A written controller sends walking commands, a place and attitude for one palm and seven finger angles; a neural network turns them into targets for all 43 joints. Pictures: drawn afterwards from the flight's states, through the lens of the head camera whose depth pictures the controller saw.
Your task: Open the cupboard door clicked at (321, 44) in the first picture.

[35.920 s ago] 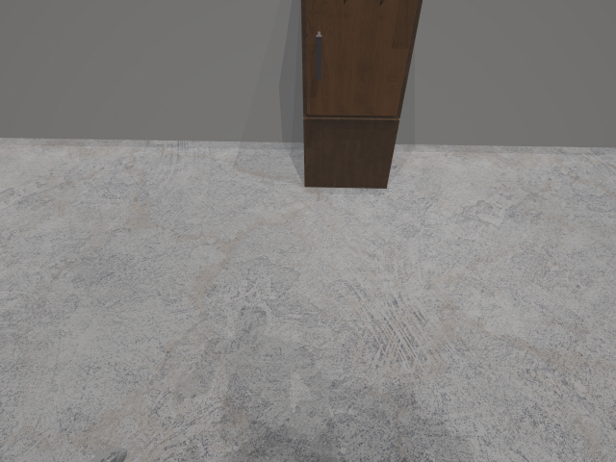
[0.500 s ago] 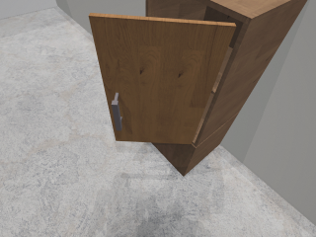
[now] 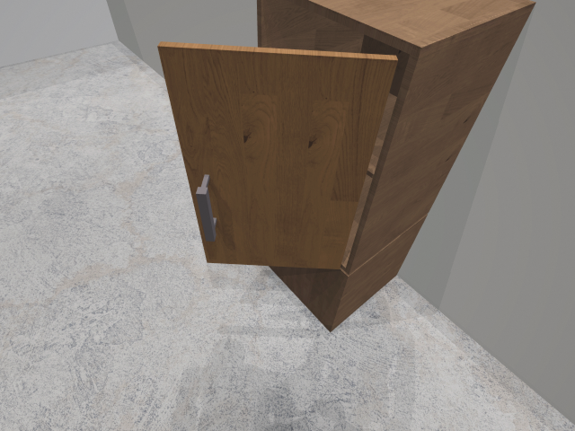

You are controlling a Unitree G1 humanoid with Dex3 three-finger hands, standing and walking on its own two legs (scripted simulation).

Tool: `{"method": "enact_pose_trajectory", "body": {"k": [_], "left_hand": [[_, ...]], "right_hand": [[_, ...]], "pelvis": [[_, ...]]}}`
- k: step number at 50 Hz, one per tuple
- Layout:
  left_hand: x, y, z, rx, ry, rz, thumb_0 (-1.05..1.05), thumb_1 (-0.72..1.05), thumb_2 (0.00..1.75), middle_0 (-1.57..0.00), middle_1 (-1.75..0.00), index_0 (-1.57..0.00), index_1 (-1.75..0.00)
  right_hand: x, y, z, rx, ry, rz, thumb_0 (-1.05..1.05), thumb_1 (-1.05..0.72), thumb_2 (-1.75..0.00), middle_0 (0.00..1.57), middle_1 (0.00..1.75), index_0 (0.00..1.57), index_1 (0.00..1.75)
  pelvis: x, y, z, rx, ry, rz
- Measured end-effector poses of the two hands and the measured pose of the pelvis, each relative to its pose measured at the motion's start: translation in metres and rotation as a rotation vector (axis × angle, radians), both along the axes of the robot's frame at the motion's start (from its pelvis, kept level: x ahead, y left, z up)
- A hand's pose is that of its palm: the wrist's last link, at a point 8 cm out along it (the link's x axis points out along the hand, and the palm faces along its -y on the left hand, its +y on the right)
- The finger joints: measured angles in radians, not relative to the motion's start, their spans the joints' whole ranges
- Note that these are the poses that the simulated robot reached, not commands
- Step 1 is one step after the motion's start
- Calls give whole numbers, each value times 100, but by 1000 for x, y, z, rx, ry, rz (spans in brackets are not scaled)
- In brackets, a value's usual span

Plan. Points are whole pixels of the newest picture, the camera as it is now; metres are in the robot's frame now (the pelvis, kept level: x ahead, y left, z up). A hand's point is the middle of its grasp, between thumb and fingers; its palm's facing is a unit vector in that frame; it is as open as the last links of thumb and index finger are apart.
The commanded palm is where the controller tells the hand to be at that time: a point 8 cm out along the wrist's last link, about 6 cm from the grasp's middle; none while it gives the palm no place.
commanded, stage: come to a stop and stand still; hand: left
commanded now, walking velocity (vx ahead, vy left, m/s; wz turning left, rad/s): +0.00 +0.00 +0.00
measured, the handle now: (208, 209) +0.57 +0.21 -0.09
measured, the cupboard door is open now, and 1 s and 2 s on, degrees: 48 48 48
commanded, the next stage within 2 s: look again from close up in 0.04 s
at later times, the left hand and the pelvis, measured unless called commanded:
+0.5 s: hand out of the picture -0.03 +0.20 -0.19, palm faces +0.06 -0.98 -0.18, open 7.4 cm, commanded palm none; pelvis -0.03 +0.03 -0.01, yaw +1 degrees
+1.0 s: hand out of the picture -0.04 +0.19 -0.19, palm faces +0.05 -0.99 -0.13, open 7.4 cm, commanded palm none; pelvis +0.00 +0.03 -0.01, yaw +1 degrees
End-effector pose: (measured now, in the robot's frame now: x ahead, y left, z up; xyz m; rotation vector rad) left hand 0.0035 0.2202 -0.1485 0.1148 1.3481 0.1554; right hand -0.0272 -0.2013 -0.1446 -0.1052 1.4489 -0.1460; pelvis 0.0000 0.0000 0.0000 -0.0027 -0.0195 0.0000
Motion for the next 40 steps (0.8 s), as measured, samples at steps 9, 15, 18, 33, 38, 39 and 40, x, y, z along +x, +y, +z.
{"method": "enact_pose_trajectory", "body": {"k": [9,15,18,33,38,39,40], "left_hand": [[-49,-11,-2,-15,86,-4,0,92,90,-20,-30,-20,-30],[-55,0,-7,-14,57,12,0,91,90,-20,-30,-20,-30],[-52,9,-8,-8,31,15,0,91,90,-20,-30,-20,-30],[-48,33,-5,4,4,15,0,91,90,-20,-30,-19,-30],[-50,32,-5,-7,25,14,0,91,90,-20,-30,-19,-30],[-51,31,-6,-10,29,14,0,91,90,-19,-30,-19,-30],[-51,30,-6,-14,34,14,0,91,90,-19,-30,-19,-30]], "right_hand": [[6,1,-8,-1,-68,11,2,-92,-90,20,30,20,30],[12,1,-6,-23,-123,32,2,-92,-90,20,30,19,30],[12,2,-4,-33,-135,41,2,-92,-90,20,30,19,30],[10,13,4,-49,-123,56,1,-91,-90,20,30,20,30],[12,14,5,-50,-111,57,1,-91,-90,20,30,20,30],[12,15,5,-50,-109,57,1,-91,-90,20,30,20,30],[13,15,6,-51,-107,57,1,-91,-90,20,30,20,30]], "pelvis": [[-12,9,-5,-13,-21,6],[-19,17,-8,-7,-25,15],[-23,21,-8,-6,-19,16],[-25,33,-5,-10,0,22],[-23,35,-4,-10,2,21],[-22,36,-3,-11,3,20],[-21,36,-3,-11,3,19]]}}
